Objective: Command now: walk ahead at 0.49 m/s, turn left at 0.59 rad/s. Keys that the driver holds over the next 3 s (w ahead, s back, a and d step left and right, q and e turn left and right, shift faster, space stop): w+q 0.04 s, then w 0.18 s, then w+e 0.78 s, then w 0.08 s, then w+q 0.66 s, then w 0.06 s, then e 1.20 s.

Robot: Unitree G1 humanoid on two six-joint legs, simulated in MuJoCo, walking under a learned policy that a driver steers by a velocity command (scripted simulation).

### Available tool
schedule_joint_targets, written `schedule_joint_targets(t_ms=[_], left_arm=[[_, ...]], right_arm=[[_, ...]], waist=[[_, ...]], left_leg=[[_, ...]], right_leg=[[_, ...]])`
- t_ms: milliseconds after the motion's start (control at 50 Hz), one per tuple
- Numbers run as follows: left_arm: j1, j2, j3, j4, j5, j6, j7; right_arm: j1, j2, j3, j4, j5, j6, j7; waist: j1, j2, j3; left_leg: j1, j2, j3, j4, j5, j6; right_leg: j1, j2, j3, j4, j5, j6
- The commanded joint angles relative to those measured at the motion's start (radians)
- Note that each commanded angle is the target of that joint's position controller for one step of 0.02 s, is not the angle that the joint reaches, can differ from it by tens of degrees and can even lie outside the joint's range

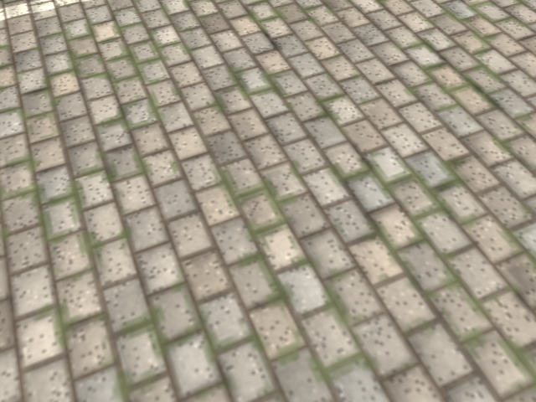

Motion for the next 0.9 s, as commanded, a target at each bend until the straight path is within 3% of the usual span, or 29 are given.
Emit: schedule_joint_targets(t_ms=[20,100,200,240,260,280,300,320,340,360,380,420,440,500,540,600,680,740,780,800,820,840,860,880,900], left_arm=[[0.020,0.077,0.011,-0.035,-0.002,-0.024,-0.004],[0.071,0.082,0.006,-0.002,-0.001,-0.021,-0.008],[0.170,0.127,0.008,0.061,-0.002,0.003,0.003],[0.195,0.144,0.007,0.090,-0.004,0.020,0.007],[0.200,0.151,0.005,0.103,-0.007,0.028,0.008],[0.196,0.142,-0.002,0.104,-0.015,0.032,0.008],[0.186,0.074,-0.022,0.051,-0.035,0.026,0.000],[0.239,0.022,-0.030,0.025,-0.043,0.027,-0.007],[0.127,0.122,0.005,0.027,-0.027,0.035,0.004],[0.080,0.095,0.001,0.011,-0.031,0.029,0.000],[0.081,0.077,0.000,0.026,-0.028,0.030,-0.002],[0.133,0.045,0.001,0.063,0.002,0.060,-0.013],[0.134,0.033,0.003,0.067,0.006,0.071,-0.021],[0.056,0.016,0.008,0.040,0.009,0.087,-0.036],[-0.018,0.015,0.008,0.015,0.009,0.089,-0.040],[-0.131,0.003,-0.002,-0.025,0.009,0.083,-0.048],[-0.259,0.006,-0.014,-0.078,0.015,0.080,-0.061],[-0.252,0.025,-0.007,-0.089,0.017,0.080,-0.057],[-0.140,0.052,0.008,-0.063,0.017,0.079,-0.048],[-0.030,0.077,0.022,-0.031,0.019,0.071,-0.042],[0.123,0.141,0.050,0.013,0.030,0.064,-0.029],[0.122,0.268,0.082,0.006,0.030,0.066,-0.015],[0.142,0.278,0.086,-0.005,-0.008,0.080,-0.016],[0.084,0.249,0.079,0.001,-0.010,0.085,-0.005],[0.036,0.189,0.065,-0.001,-0.014,0.082,-0.002]], right_arm=[[-0.017,-0.001,0.008,-0.072,-0.001,0.002,0.016],[-0.157,0.032,0.032,-0.111,0.006,-0.011,0.027],[-0.275,0.022,0.041,-0.140,-0.001,-0.018,0.024],[-0.233,0.010,0.036,-0.124,-0.010,-0.026,0.012],[-0.125,-0.003,0.028,-0.087,-0.014,-0.037,0.004],[0.048,-0.038,0.013,-0.023,-0.028,-0.051,-0.008],[0.213,-0.133,-0.013,0.007,-0.053,-0.058,-0.027],[0.243,-0.199,-0.030,0.012,-0.023,-0.053,-0.039],[0.215,-0.165,-0.026,0.018,0.007,-0.050,-0.046],[0.141,-0.111,-0.008,0.030,0.013,-0.056,-0.046],[0.084,-0.055,0.005,0.031,0.014,-0.064,-0.041],[0.035,0.004,0.021,0.039,0.024,-0.077,-0.042],[0.046,0.010,0.024,0.047,0.024,-0.086,-0.043],[0.085,-0.013,0.016,0.081,0.031,-0.107,-0.049],[0.114,-0.004,0.018,0.100,0.027,-0.108,-0.052],[0.134,-0.004,0.022,0.119,0.025,-0.108,-0.056],[0.199,-0.042,0.016,0.155,0.024,-0.101,-0.070],[0.207,-0.071,0.011,0.172,0.019,-0.086,-0.080],[0.191,-0.106,0.001,0.172,0.014,-0.070,-0.085],[0.183,-0.123,-0.004,0.166,0.016,-0.060,-0.084],[0.171,-0.120,-0.003,0.147,0.018,-0.057,-0.078],[0.226,0.011,0.023,0.084,0.031,-0.063,-0.058],[0.112,-0.064,0.009,0.039,0.029,-0.078,-0.049],[0.025,-0.063,0.013,0.012,0.033,-0.093,-0.044],[0.023,-0.059,0.018,0.014,0.035,-0.105,-0.045]], waist=[[-0.023,-0.115,0.012],[0.006,-0.119,0.036],[0.038,-0.125,0.067],[0.011,-0.144,0.031],[-0.042,-0.142,-0.028],[-0.114,-0.118,-0.131],[-0.170,0.009,-0.282],[-0.139,0.165,-0.388],[-0.151,0.007,-0.285],[-0.102,0.011,-0.147],[-0.066,-0.009,-0.084],[-0.010,0.030,-0.031],[-0.002,0.029,-0.026],[0.012,0.022,0.016],[0.004,0.022,0.042],[-0.011,0.016,0.072],[-0.044,0.007,0.096],[-0.025,0.016,0.068],[0.029,0.037,-0.010],[0.077,0.027,-0.079],[0.149,-0.042,-0.166],[0.078,-0.282,-0.253],[0.116,-0.208,-0.319],[0.096,-0.135,-0.161],[0.056,-0.054,-0.077]], left_leg=[[-0.122,0.050,-0.029,-0.036,0.102,-0.011],[-0.054,0.029,0.032,-0.295,0.247,-0.009],[0.032,-0.006,0.118,-0.509,0.132,0.027],[0.137,-0.053,0.149,-0.568,0.030,0.060],[0.275,-0.083,0.156,-0.629,0.033,0.081],[0.526,-0.070,0.129,-0.665,0.080,0.107],[0.857,0.197,-0.174,-0.679,-0.040,0.175],[1.009,0.453,-0.586,-0.783,0.050,0.266],[0.901,0.394,-0.488,-0.796,0.119,0.226],[0.754,0.345,-0.317,-0.827,0.210,0.183],[0.645,0.296,-0.218,-0.870,0.247,0.136],[0.508,0.232,-0.087,-0.930,0.256,0.083],[0.485,0.223,-0.056,-0.949,0.286,0.081],[0.482,0.211,0.041,-0.989,0.350,0.079],[0.494,0.203,0.093,-0.999,0.364,0.080],[0.501,0.185,0.170,-0.996,0.394,0.073],[0.596,0.224,0.222,-0.977,0.477,0.068],[0.695,0.240,0.269,-0.849,0.796,0.051],[0.722,0.243,0.291,-0.630,1.031,0.043],[0.677,0.236,0.295,-0.442,0.982,0.036],[0.506,0.207,0.300,-0.164,0.742,0.007],[0.072,0.030,0.278,0.223,-0.131,-0.051],[-0.107,-0.071,0.043,0.364,-0.281,-0.064],[-0.199,0.008,-0.005,0.331,-0.170,-0.052],[-0.153,0.048,0.002,0.229,-0.083,-0.049]], right_leg=[[0.048,-0.295,0.179,-0.214,0.200,-0.118],[0.040,-0.248,0.053,-0.205,0.297,-0.090],[0.172,-0.295,0.033,-0.170,0.409,-0.093],[0.232,-0.301,0.025,-0.040,0.695,-0.089],[0.231,-0.287,0.017,0.099,0.800,-0.081],[0.127,-0.252,-0.003,0.295,0.719,-0.063],[-0.164,-0.189,-0.019,0.618,0.335,-0.033],[-0.441,-0.031,0.038,0.916,-0.381,-0.008],[-0.504,-0.062,0.181,0.958,-0.290,-0.022],[-0.500,-0.097,0.194,0.909,-0.200,-0.028],[-0.460,-0.122,0.187,0.844,-0.149,-0.025],[-0.376,-0.136,0.181,0.796,-0.101,-0.005],[-0.363,-0.128,0.176,0.799,-0.082,-0.001],[-0.448,-0.136,0.168,0.778,0.018,0.010],[-0.510,-0.141,0.162,0.728,0.094,0.015],[-0.506,-0.129,0.126,0.544,0.205,0.012],[-0.468,-0.106,0.048,0.358,0.203,-0.027],[-0.393,-0.046,-0.006,0.301,0.080,-0.080],[-0.255,0.027,-0.036,0.287,-0.035,-0.127],[-0.110,0.060,-0.024,0.233,-0.050,-0.155],[0.129,0.004,0.103,0.160,-0.085,-0.200],[0.443,-0.314,0.609,0.111,-0.085,-0.350],[0.496,-0.376,0.939,-0.066,-0.115,-0.409],[0.400,-0.362,0.767,-0.087,-0.071,-0.368],[0.257,-0.330,0.658,-0.098,0.042,-0.322]])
